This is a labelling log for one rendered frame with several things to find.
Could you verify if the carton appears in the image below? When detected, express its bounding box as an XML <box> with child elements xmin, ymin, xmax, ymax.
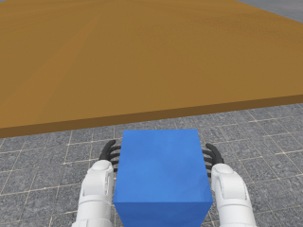
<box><xmin>113</xmin><ymin>129</ymin><xmax>214</xmax><ymax>227</ymax></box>

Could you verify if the robot left hand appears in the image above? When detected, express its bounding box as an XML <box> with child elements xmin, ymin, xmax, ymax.
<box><xmin>98</xmin><ymin>139</ymin><xmax>121</xmax><ymax>172</ymax></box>

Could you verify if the robot left forearm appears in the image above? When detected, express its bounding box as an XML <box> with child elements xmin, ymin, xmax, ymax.
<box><xmin>71</xmin><ymin>160</ymin><xmax>114</xmax><ymax>227</ymax></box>

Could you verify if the robot right forearm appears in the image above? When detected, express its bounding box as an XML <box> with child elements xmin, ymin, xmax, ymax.
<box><xmin>211</xmin><ymin>163</ymin><xmax>258</xmax><ymax>227</ymax></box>

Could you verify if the robot right hand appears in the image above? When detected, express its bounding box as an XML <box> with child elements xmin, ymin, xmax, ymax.
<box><xmin>202</xmin><ymin>143</ymin><xmax>224</xmax><ymax>178</ymax></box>

